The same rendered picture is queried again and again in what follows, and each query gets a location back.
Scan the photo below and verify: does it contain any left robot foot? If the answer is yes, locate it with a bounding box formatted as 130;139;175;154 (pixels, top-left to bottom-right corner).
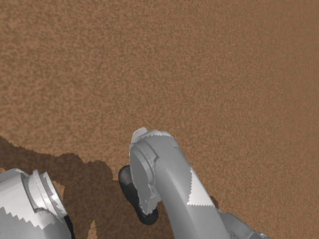
64;215;76;239

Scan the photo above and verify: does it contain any right robot hand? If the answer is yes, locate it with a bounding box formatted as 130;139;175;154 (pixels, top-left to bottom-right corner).
217;208;255;239

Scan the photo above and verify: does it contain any right robot foot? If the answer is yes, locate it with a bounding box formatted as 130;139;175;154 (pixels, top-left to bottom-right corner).
118;165;159;225

